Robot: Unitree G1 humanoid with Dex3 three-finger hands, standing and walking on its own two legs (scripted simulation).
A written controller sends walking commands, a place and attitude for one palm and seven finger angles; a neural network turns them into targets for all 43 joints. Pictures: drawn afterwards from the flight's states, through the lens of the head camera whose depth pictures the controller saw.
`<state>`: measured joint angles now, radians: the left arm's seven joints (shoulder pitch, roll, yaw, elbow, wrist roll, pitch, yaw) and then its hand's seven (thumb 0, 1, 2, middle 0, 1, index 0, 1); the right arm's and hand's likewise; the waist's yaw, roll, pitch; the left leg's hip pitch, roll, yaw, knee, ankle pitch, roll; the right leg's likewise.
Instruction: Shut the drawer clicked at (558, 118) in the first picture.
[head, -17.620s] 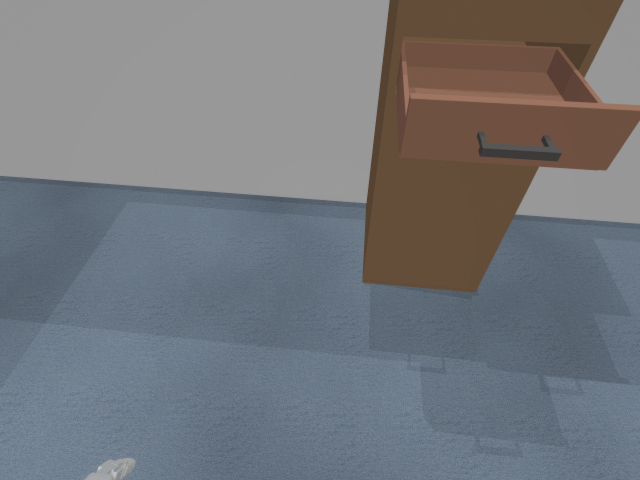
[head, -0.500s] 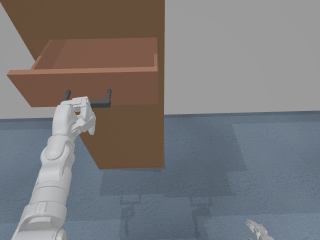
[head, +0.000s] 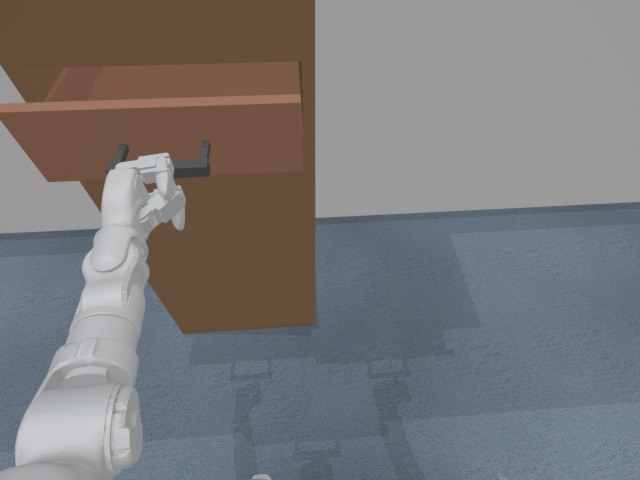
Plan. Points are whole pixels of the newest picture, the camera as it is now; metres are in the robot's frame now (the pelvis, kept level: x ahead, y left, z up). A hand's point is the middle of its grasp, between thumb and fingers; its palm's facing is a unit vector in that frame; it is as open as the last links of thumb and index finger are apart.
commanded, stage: push the drawer shut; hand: left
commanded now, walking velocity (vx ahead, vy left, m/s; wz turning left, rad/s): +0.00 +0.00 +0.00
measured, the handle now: (162, 159) +0.51 +0.22 +0.11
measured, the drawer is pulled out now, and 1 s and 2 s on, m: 0.10 0.00 0.00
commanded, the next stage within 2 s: pull the fist back off the drawer in 1.22 s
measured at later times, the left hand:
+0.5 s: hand (177, 175) +0.47 +0.19 +0.11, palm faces +0.07 -1.00 +0.00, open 3.2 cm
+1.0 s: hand (182, 144) +0.53 +0.20 +0.11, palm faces +0.06 -1.00 -0.01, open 3.2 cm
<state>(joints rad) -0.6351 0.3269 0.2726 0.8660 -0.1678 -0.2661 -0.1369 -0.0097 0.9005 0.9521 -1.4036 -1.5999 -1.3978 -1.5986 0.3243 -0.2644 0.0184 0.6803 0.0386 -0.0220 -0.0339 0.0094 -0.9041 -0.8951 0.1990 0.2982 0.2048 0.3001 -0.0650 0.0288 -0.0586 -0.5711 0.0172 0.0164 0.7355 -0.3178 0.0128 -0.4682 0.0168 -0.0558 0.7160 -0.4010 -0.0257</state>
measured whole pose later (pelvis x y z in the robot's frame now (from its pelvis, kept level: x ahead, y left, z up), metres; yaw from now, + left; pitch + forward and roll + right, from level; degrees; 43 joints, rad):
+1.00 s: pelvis -0.01 +0.01 -0.02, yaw -1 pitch +18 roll -3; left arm -1.08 0.60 0.42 1.32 -0.05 -0.30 -0.20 0.03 0.80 0.96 -1.40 -1.60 -1.40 -1.60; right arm 0.47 -0.29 0.03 0.69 -0.01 0.03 -0.02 0.00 -0.90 -0.89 0.20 0.30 0.21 0.30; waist -0.20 0.04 -0.07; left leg -0.83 0.05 0.00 0.85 -0.34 0.02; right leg -0.70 0.05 -0.07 0.78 -0.40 -0.02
